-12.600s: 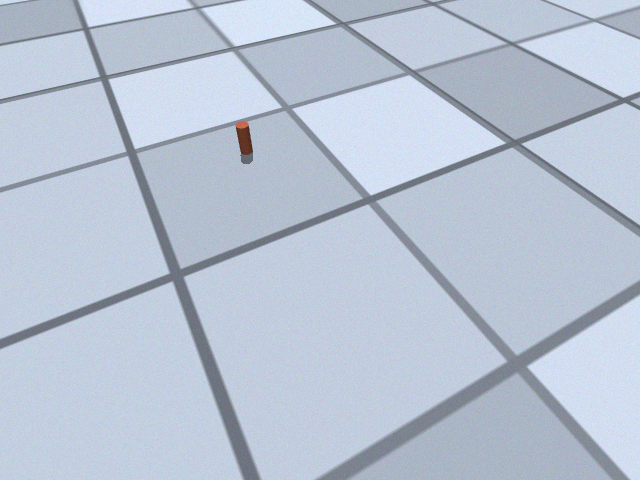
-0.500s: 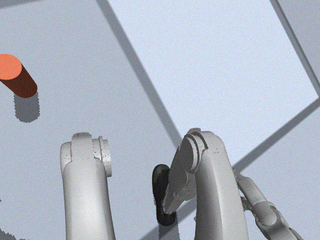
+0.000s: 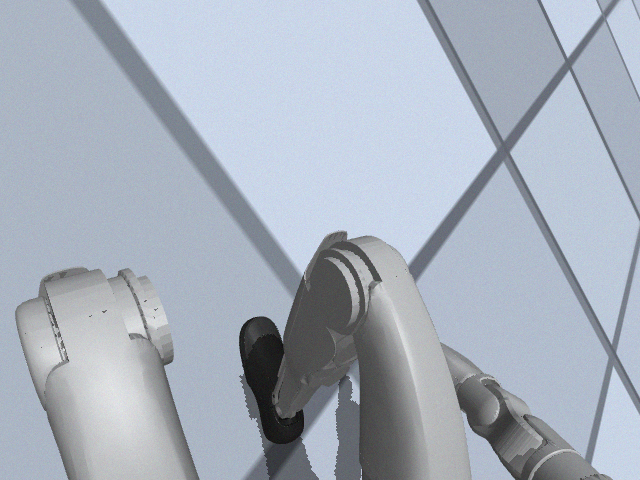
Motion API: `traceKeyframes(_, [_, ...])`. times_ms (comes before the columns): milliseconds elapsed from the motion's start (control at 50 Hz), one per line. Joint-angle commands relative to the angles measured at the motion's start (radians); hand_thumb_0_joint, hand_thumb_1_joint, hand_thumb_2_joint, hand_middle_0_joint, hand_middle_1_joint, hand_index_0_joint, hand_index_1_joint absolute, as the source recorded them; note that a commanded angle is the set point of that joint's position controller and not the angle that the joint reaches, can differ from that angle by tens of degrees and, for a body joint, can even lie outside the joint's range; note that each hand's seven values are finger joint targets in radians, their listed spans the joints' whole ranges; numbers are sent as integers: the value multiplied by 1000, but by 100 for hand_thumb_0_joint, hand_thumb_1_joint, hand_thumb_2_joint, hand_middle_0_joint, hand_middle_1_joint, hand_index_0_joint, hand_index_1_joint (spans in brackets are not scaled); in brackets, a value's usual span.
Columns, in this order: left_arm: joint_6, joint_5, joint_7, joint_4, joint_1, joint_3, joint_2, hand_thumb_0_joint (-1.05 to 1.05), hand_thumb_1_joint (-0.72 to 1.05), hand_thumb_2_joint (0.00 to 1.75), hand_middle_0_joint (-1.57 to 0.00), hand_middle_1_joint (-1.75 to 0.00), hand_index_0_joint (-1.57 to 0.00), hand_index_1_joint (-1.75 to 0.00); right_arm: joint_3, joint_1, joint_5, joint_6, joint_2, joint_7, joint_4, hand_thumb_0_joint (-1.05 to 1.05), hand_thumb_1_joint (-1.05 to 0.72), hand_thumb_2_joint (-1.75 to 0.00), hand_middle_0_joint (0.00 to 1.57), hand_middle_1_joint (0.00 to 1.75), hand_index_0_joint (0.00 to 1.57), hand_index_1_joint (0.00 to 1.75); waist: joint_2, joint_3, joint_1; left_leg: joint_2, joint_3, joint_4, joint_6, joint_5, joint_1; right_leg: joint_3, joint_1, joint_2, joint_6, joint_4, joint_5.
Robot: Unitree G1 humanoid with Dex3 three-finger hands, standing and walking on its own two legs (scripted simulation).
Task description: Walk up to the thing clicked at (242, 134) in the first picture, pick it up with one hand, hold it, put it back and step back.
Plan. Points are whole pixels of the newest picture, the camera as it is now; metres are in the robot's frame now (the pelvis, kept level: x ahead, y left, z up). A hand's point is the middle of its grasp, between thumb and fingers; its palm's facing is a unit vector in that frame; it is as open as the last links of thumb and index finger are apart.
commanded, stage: close in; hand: left
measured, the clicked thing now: out of the picture +0.45 +0.39 -0.21
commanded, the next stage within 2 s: close in 0.40 s
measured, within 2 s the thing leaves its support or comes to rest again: leaves its support in 1.56 s
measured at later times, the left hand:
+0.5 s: hand out of the picture +0.41 +0.38 -0.19, palm faces +0.60 -0.80 -0.02, open 17.1 cm
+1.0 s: hand out of the picture +0.43 +0.38 -0.19, palm faces +0.61 -0.79 -0.02, open 10.6 cm
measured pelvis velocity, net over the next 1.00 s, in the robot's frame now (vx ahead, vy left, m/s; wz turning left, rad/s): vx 0.00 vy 0.01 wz -0.04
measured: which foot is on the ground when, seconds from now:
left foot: down 0.00-1.00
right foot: down 0.00-1.00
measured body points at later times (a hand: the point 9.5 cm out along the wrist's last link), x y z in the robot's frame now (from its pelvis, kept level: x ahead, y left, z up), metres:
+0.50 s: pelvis -0.01 +0.01 -0.01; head +0.23 +0.21 +0.32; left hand +0.37 +0.42 -0.19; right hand +0.17 -0.24 -0.03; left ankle +0.08 +0.12 -0.26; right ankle +0.14 -0.11 -0.26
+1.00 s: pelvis +0.00 +0.01 +0.00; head +0.24 +0.20 +0.31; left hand +0.39 +0.42 -0.19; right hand +0.17 -0.24 -0.03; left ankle +0.08 +0.12 -0.26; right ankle +0.14 -0.11 -0.26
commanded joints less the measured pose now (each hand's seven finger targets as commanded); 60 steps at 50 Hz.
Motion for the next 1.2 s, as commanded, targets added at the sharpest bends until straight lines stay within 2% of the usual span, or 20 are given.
traceKeyframes(0, [-127,41,123,-175,-153,19,369,0,-61,15,-5,-20,-11,-15,-105,40,-23,41,-383,-4,-6,0,-89,-89,20,30,20,30,699,-544,-54,64,26,-381,-77,225,496,-63,205,42,-42,-117,127])
traceKeyframes(60, [-147,66,175,-194,-154,10,368,0,-61,11,-5,-17,-12,-12,-98,10,-36,65,-385,1,-22,0,-89,-89,20,30,20,30,720,-516,-65,70,17,-385,-82,232,504,-70,195,42,-40,-113,131])
traceKeyframes(80, [-150,64,186,-191,-146,14,358,0,-61,11,-6,-17,-11,-13,-97,17,-45,75,-389,4,-24,0,-89,-89,20,30,20,30,721,-514,-82,72,13,-380,-81,249,503,-73,215,44,-37,-112,148])
traceKeyframes(100, [-152,59,193,-180,-131,9,348,0,-61,11,-6,-17,-12,-12,-91,2,-46,79,-384,5,-31,0,-90,-89,20,30,20,30,699,-510,-75,71,16,-377,-77,225,475,-71,216,47,-37,-115,137])
traceKeyframes(140, [-154,43,197,-172,-124,-4,312,0,-61,10,-6,-17,-12,-12,-86,-2,-47,84,-381,7,-36,0,-90,-89,20,30,20,30,677,-504,-93,70,19,-362,-70,206,454,-72,230,52,-32,-126,141])
traceKeyframes(180, [-153,28,194,-162,-134,-31,270,0,-61,11,-6,-18,-11,-13,-85,-2,-47,89,-387,6,-35,0,-90,-89,20,30,20,30,648,-497,-122,69,10,-358,-66,181,431,-80,234,54,-28,-133,138])
traceKeyframes(260, [-137,13,191,-131,-138,-79,209,0,-61,17,-10,-22,-16,-18,-82,-3,-40,92,-387,5,-43,0,-90,-89,20,30,20,30,574,-474,-146,69,-7,-357,-57,123,380,-87,226,56,-24,-141,123])
traceKeyframes(300, [-138,4,195,-133,-147,-91,192,0,-61,20,-10,-23,-16,-19,-79,-4,-38,94,-387,8,-48,0,-90,-89,20,30,20,30,561,-471,-147,70,-15,-358,-56,113,377,-89,219,58,-24,-140,119])
traceKeyframes(380, [-153,9,216,-138,-146,-88,213,0,-58,22,-9,-22,-14,-18,-73,-9,-34,98,-387,14,-56,0,-90,-89,20,30,20,30,574,-457,-132,73,-25,-363,-59,111,376,-89,216,58,-27,-127,117])
traceKeyframes(480, [-173,21,257,-170,-146,-46,260,0,-58,23,-11,-22,-15,-20,-65,-8,-41,108,-382,17,-61,0,-90,-90,20,30,20,30,611,-478,-118,74,-10,-352,-63,151,391,-84,251,65,-30,-129,140])
traceKeyframes(500, [-178,26,263,-186,-152,-42,271,0,-52,24,-13,-19,-15,-18,-63,-4,-43,108,-385,17,-59,0,-89,-90,20,30,20,30,632,-477,-120,77,-16,-357,-68,171,408,-86,255,62,-29,-120,154])
traceKeyframes(520, [-180,29,268,-185,-145,-36,277,0,-44,31,-21,-27,-23,-26,-63,-11,-44,110,-383,17,-63,0,-88,-89,20,30,20,30,640,-483,-115,78,-15,-358,-69,171,416,-86,246,64,-31,-120,151])
traceKeyframes(560, [-186,33,276,-194,-155,-40,278,0,-29,37,-30,-35,-32,-34,-61,-11,-46,114,-384,18,-61,0,-87,-89,20,30,20,30,662,-491,-123,80,-16,-355,-71,193,429,-86,255,64,-31,-114,170])
traceKeyframes(620, [-180,37,282,-193,-169,-48,264,0,-19,43,-34,-40,-36,-38,-62,-5,-50,118,-385,17,-58,0,-87,-89,20,30,20,30,675,-493,-140,82,-18,-359,-75,210,449,-91,251,64,-32,-118,179])
traceKeyframes(740, [-160,25,263,-162,-192,-102,209,0,0,54,-44,-48,-45,-47,-60,-1,-45,118,-381,17,-53,0,-87,-89,20,30,20,30,609,-482,-166,74,-8,-341,-60,163,387,-91,258,68,-28,-140,165])
traceKeyframes(800, [-153,15,262,-147,-193,-114,197,0,10,57,-47,-50,-48,-49,-59,2,-39,116,-380,19,-50,0,-86,-89,20,30,20,30,576,-491,-165,73,-13,-331,-53,153,372,-90,258,71,-28,-142,163])
traceKeyframes(980, [-151,38,286,-147,-187,-82,257,0,31,71,-62,-64,-63,-63,-51,-3,-41,127,-375,19,-59,0,-85,-89,20,30,20,30,610,-482,-139,82,-21,-352,-63,179,402,-89,254,71,-33,-136,164])
traceKeyframes(1080, [-163,57,301,-181,-217,-73,291,0,41,81,-73,-74,-74,-73,-52,-11,-45,134,-387,17,-66,0,-85,-89,20,30,20,30,684,-478,-146,90,-40,-377,-78,206,459,-97,225,63,-35,-114,167])
traceKeyframes(1120, [-156,49,304,-174,-215,-65,295,0,32,84,-77,-80,-78,-79,-46,-3,-46,138,-383,16,-66,0,-86,-89,20,30,20,30,663,-492,-151,86,-27,-360,-71,208,438,-92,260,68,-33,-129,178])
traceKeyframes(1180, [-153,37,303,-182,-223,-71,285,0,34,88,-83,-85,-84,-84,-44,-6,-43,134,-378,15,-64,0,-86,-89,20,30,20,30,639,-493,-150,82,-9,-345,-61,200,413,-82,277,70,-31,-146,183])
